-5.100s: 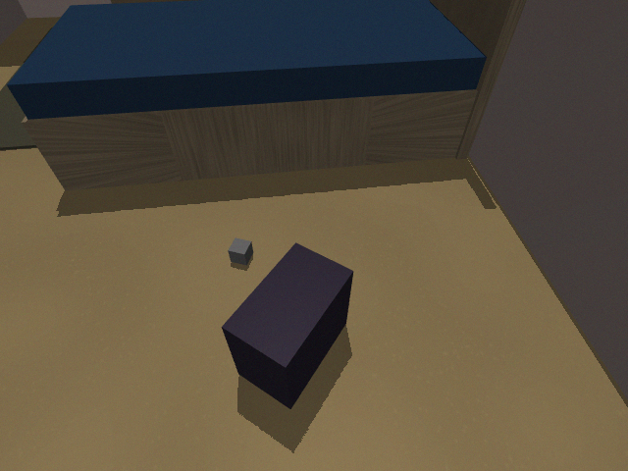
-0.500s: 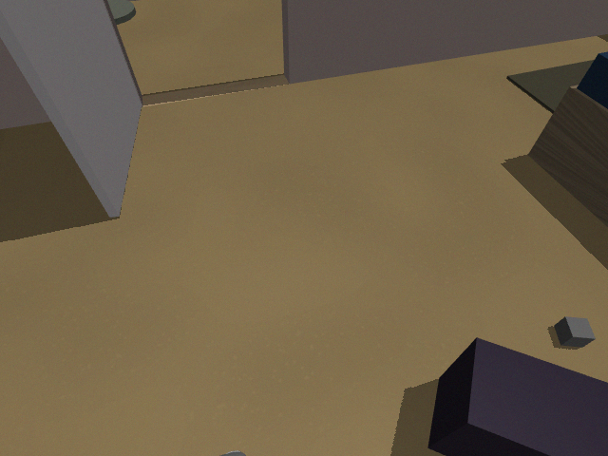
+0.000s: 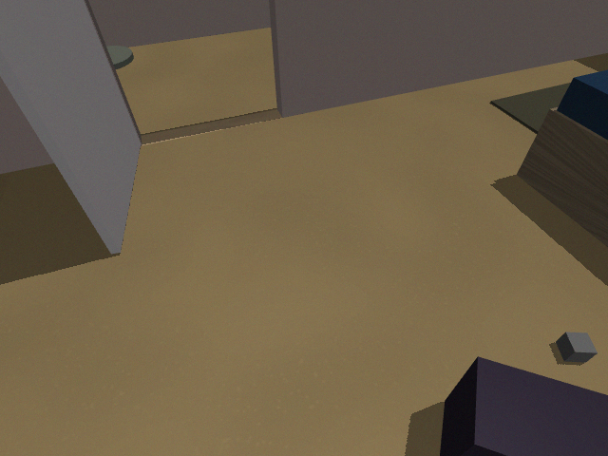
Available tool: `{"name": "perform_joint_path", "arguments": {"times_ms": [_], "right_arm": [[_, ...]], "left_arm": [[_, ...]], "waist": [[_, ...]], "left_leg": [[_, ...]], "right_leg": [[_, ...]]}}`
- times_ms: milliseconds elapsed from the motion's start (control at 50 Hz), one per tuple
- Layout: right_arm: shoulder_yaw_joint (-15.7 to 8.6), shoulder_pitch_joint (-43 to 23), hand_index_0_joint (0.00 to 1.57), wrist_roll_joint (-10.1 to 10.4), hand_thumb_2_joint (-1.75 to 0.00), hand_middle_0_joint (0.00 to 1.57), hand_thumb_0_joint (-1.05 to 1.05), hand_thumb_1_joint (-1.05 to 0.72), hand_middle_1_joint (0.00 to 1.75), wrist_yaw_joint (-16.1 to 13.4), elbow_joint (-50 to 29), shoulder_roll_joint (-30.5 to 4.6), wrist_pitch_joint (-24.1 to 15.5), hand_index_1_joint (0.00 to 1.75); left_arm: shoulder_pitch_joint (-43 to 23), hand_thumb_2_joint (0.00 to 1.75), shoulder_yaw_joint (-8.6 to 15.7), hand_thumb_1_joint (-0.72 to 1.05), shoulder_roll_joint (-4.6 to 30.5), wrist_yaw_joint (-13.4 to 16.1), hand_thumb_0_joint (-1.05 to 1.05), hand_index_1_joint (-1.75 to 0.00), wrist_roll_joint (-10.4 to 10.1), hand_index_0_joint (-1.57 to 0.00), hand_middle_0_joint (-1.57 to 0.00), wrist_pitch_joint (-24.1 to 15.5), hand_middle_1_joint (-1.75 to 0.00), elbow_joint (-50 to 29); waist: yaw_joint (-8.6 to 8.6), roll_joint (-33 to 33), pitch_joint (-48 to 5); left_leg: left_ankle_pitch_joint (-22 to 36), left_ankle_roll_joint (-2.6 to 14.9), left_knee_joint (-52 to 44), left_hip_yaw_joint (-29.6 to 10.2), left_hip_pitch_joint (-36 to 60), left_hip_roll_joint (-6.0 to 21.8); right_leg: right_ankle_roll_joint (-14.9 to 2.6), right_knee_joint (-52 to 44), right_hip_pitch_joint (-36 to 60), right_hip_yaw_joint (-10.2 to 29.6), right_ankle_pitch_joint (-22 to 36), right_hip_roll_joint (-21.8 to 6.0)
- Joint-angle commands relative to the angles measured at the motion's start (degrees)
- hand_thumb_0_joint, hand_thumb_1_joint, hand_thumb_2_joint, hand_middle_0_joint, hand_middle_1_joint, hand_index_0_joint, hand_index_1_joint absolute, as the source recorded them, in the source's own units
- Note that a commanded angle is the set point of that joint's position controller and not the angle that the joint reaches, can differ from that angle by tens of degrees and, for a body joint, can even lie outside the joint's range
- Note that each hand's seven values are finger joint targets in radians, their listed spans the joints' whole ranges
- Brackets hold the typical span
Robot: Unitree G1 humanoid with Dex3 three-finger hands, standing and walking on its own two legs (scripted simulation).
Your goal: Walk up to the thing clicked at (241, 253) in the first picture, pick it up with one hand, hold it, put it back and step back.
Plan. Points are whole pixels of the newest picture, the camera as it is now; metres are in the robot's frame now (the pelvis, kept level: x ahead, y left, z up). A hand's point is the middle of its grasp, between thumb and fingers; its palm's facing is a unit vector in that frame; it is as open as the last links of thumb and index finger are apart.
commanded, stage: walk up
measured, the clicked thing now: (575, 347) +0.63 -0.89 -0.72
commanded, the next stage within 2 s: stand in 0.62 s
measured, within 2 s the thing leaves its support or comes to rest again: neither
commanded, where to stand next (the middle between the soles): +0.09 +0.02 m, yaw +3 degrees
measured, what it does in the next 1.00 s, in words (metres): stands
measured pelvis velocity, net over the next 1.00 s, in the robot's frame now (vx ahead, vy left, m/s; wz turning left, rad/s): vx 0.00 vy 0.01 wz -0.01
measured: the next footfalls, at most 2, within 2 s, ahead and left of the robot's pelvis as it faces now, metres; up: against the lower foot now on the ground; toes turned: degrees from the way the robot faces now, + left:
none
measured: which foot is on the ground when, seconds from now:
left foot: down 0.00-1.00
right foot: down 0.00-1.00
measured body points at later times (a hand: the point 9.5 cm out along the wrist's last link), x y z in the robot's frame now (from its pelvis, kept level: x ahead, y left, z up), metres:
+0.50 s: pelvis +0.02 +0.01 +0.01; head +0.03 +0.00 +0.46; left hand +0.14 +0.30 -0.11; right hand +0.10 -0.31 -0.12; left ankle +0.03 +0.14 -0.73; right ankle +0.01 -0.13 -0.73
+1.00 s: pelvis +0.00 +0.01 +0.02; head +0.01 +0.01 +0.47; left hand +0.10 +0.31 -0.11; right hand +0.09 -0.29 -0.11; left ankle +0.03 +0.14 -0.73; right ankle +0.01 -0.13 -0.73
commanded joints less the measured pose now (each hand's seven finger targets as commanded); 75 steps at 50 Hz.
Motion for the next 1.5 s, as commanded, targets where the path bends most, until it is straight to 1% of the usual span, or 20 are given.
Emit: {"name": "perform_joint_path", "arguments": {"times_ms": [0, 60, 100, 180, 280, 420, 520, 580, 600, 660, 780, 880, 960, 1060, 1200, 1260, 1340, 1400, 1440, 1480], "right_arm": [[-2.8, -3.9, 0.20, 0.3, -0.90, 0.20, 0.00, -0.90, 0.30, -0.8, -2.5, -12.7, -1.9, 0.30], [-2.8, -3.9, 0.20, 0.5, -0.90, 0.20, 0.00, -0.90, 0.30, -1.2, -1.2, -12.5, -2.1, 0.30], [-2.8, -3.9, 0.20, 0.6, -0.90, 0.20, 0.00, -0.90, 0.30, -1.4, -0.5, -12.4, -2.1, 0.30], [-3.2, -4.6, 0.20, 0.6, -0.90, 0.20, 0.00, -0.90, 0.30, -1.5, 0.7, -12.3, -1.7, 0.30], [-3.1, -6.4, 0.20, 0.4, -0.90, 0.20, 0.00, -0.90, 0.30, -1.5, 1.9, -12.3, -1.3, 0.30], [-2.9, -7.6, 0.20, 0.6, -0.90, 0.20, 0.00, -0.90, 0.30, -1.4, 2.7, -11.8, -1.2, 0.30], [-3.1, -7.0, 0.20, 0.3, -0.90, 0.20, 0.00, -0.90, 0.30, -1.3, 3.4, -11.8, -1.0, 0.30], [-2.9, -8.0, 0.20, 0.3, -0.90, 0.20, 0.00, -0.90, 0.30, -1.2, 3.1, -11.6, -1.1, 0.30], [-2.8, -9.4, 0.20, 0.4, -0.90, 0.20, 0.00, -0.90, 0.30, -1.4, 2.9, -11.0, -1.2, 0.30], [-2.9, -8.9, 0.20, 0.5, -0.90, 0.20, 0.00, -0.90, 0.30, -1.7, 3.4, -11.9, -1.3, 0.30], [-2.6, -9.1, 0.20, 0.4, -0.90, 0.20, 0.00, -0.90, 0.30, -1.7, 3.8, -10.9, -1.1, 0.30], [-2.7, -9.9, 0.20, 0.2, -0.90, 0.20, 0.00, -0.90, 0.30, -1.6, 4.0, -11.1, -0.8, 0.30], [-2.8, -9.1, 0.20, 0.2, -0.90, 0.20, 0.00, -0.90, 0.30, -1.4, 4.3, -10.7, -0.9, 0.30], [-3.1, -9.1, 0.20, 0.0, -0.90, 0.20, 0.00, -0.90, 0.30, -1.2, 4.2, -11.3, -0.8, 0.30], [-3.1, -7.6, 0.20, -0.2, -0.90, 0.20, 0.00, -0.90, 0.30, -1.1, 4.5, -11.2, -0.8, 0.30], [-3.0, -7.8, 0.20, -0.1, -0.90, 0.20, 0.00, -0.90, 0.30, -1.1, 4.4, -10.9, -1.0, 0.30], [-2.9, -7.1, 0.20, 0.0, -0.90, 0.20, 0.00, -0.90, 0.30, -1.1, 4.5, -10.8, -0.8, 0.30], [-2.8, -6.8, 0.20, 0.2, -0.90, 0.20, 0.00, -0.90, 0.30, -1.0, 4.5, -10.9, -0.9, 0.30], [-2.7, -6.1, 0.20, 0.1, -0.90, 0.20, 0.00, -0.90, 0.30, -1.2, 4.8, -10.9, -0.9, 0.30], [-2.6, -6.6, 0.20, 0.2, -0.90, 0.20, 0.00, -0.90, 0.30, -1.2, 4.8, -11.1, -0.9, 0.30]], "left_arm": [[-4.1, 0.90, 2.4, 0.90, 12.8, 0.8, 0.00, -0.30, -0.3, -0.20, -0.20, -1.6, -0.30, -3.0], [-4.6, 0.90, 2.4, 0.90, 13.0, 1.1, 0.00, -0.30, -0.6, -0.20, -0.20, -1.8, -0.30, -2.1], [-5.3, 0.90, 2.2, 0.90, 13.0, 1.3, 0.00, -0.30, -0.9, -0.20, -0.20, -1.7, -0.30, -1.6], [-6.9, 0.90, 1.9, 0.90, 12.2, 1.5, 0.00, -0.30, -1.0, -0.20, -0.20, -1.3, -0.30, -0.6], [-8.8, 0.90, 1.5, 0.90, 11.6, 1.4, 0.00, -0.30, -0.9, -0.20, -0.20, -0.7, -0.30, 0.5], [-9.8, 0.90, 1.6, 0.90, 12.1, 1.4, 0.00, -0.30, -0.7, -0.20, -0.20, -0.7, -0.30, 1.9], [-11.7, 0.90, 1.7, 0.90, 11.7, 1.4, 0.00, -0.30, -0.5, -0.20, -0.20, -0.7, -0.30, 1.6], [-11.0, 0.90, 1.6, 0.90, 11.3, 1.3, 0.00, -0.30, -0.5, -0.20, -0.20, -0.5, -0.30, 2.0], [-12.2, 0.90, 1.8, 0.90, 11.5, 1.4, 0.00, -0.30, -0.5, -0.20, -0.20, -0.5, -0.30, 2.2], [-10.4, 0.90, 2.0, 0.90, 11.0, 1.4, 0.00, -0.30, -0.7, -0.20, -0.20, -0.4, -0.30, 2.6], [-10.8, 0.90, 2.2, 0.90, 10.7, 1.4, 0.00, -0.30, -0.6, -0.20, -0.20, 0.0, -0.30, 2.8], [-10.2, 0.90, 2.2, 0.90, 10.6, 1.1, 0.00, -0.30, -0.2, -0.20, -0.20, 0.4, -0.30, 3.2], [-9.7, 0.90, 2.4, 0.90, 11.1, 1.0, 0.00, -0.30, -0.2, -0.20, -0.20, 0.1, -0.30, 3.4], [-9.1, 0.90, 2.3, 0.90, 10.7, 0.8, 0.00, -0.30, -0.1, -0.20, -0.20, 0.2, -0.30, 3.3], [-8.3, 0.90, 2.3, 0.90, 10.7, 0.8, 0.00, -0.30, 0.0, -0.20, -0.20, 0.1, -0.30, 3.0], [-7.1, 0.90, 2.2, 0.90, 10.7, 0.8, 0.00, -0.30, 0.0, -0.20, -0.20, 0.0, -0.30, 3.1], [-7.0, 0.90, 2.2, 0.90, 11.0, 0.9, 0.00, -0.30, 0.0, -0.20, -0.20, 0.0, -0.30, 3.0], [-6.8, 0.90, 1.9, 0.90, 10.8, 0.9, 0.00, -0.30, -0.1, -0.20, -0.20, -0.2, -0.30, 2.8], [-6.8, 0.90, 2.0, 0.90, 11.2, 1.0, 0.00, -0.30, -0.1, -0.20, -0.20, -0.1, -0.30, 2.7], [-6.4, 0.90, 1.8, 0.90, 10.9, 1.0, 0.00, -0.30, -0.2, -0.20, -0.20, 0.0, -0.30, 2.9]], "waist": [[0.12, -2.2, -1.1], [-0.04, -3.1, -5.2], [-0.15, -2.8, -6.3], [-0.34, -1.8, -7.1], [-0.22, 0.0, -4.9], [-0.30, -1.7, -4.7], [-1.07, -2.5, -4.9], [-0.41, -1.9, -4.7], [-0.68, -2.9, -4.6], [-0.27, -1.6, -6.8], [-0.53, -0.8, -6.9], [-0.25, -0.1, -3.2], [-0.50, -1.5, -3.5], [-0.42, -0.6, -2.3], [-0.63, -0.7, -1.9], [-0.36, -1.3, -3.4], [-0.57, -1.6, -2.2], [-0.69, -2.6, -4.1], [-0.64, -1.8, -3.9], [-0.48, -1.2, -2.9]], "left_leg": [[-3.8, 4.75, -11.9, -8.7, 1.2, 5.5], [11.8, 4.02, -9.4, -5.2, 5.0, 4.8], [16.7, 3.94, -8.8, -4.3, 7.2, 4.7], [17.7, 4.30, -9.6, -4.0, 9.7, 5.2], [13.3, 4.28, -12.7, -4.8, 8.7, 5.8], [14.8, 3.42, -13.0, -3.1, 11.4, 5.3], [12.9, 2.87, -14.5, -2.6, 12.2, 5.0], [12.1, 3.14, -15.4, -3.0, 12.3, 5.3], [20.3, 2.26, -16.0, -4.7, 11.8, 6.3], [25.6, 2.10, -15.2, -4.0, 14.4, 6.2], [21.3, 1.62, -17.1, -3.8, 13.7, 5.9], [7.6, 1.56, -20.8, -5.1, 11.3, 5.8], [8.7, 1.67, -20.1, -5.1, 12.4, 5.6], [2.1, 1.83, -21.4, -6.2, 10.2, 5.7], [0.8, 1.92, -21.7, -6.8, 8.5, 5.6], [5.4, 2.01, -20.4, -6.3, 10.7, 5.5], [2.9, 1.97, -20.8, -6.8, 9.2, 5.3], [9.4, 2.14, -18.8, -6.1, 11.2, 5.4], [10.0, 1.99, -19.2, -6.1, 10.3, 5.3], [7.3, 1.88, -19.5, -6.1, 10.1, 4.9]], "right_leg": [[-3.43, -9.7, -0.9, 5.4, 5.7, -3.9], [-3.10, -9.3, 3.7, 5.7, 17.8, -5.6], [-2.93, -9.2, 4.1, 5.3, 21.4, -6.0], [-2.62, -9.9, 4.5, 4.4, 20.7, -5.8], [-2.40, -11.0, 4.1, 3.7, 16.2, -5.0], [-2.28, -13.7, 4.6, 4.7, 19.9, -5.9], [-2.26, -15.3, 4.8, 5.2, 18.4, -6.2], [-1.81, -15.7, 5.0, 4.6, 17.1, -5.8], [-1.40, -15.6, 6.5, 4.2, 23.0, -6.3], [-1.00, -16.0, 8.3, 4.0, 28.1, -6.7], [-0.80, -17.6, 9.8, 3.5, 23.8, -6.7], [-0.94, -20.0, 6.5, 3.7, 13.7, -6.1], [-1.05, -20.8, 5.5, 4.3, 13.2, -6.7], [-1.03, -21.5, 4.7, 3.8, 8.8, -6.3], [-1.21, -21.1, 4.7, 3.8, 8.4, -6.5], [-1.31, -20.9, 4.8, 3.9, 11.4, -6.9], [-1.17, -20.9, 4.3, 3.5, 9.1, -6.7], [-1.09, -20.6, 5.2, 3.7, 12.5, -7.3], [-1.16, -20.4, 6.2, 3.6, 13.3, -7.3], [-1.17, -20.8, 5.1, 3.5, 11.8, -7.1]]}}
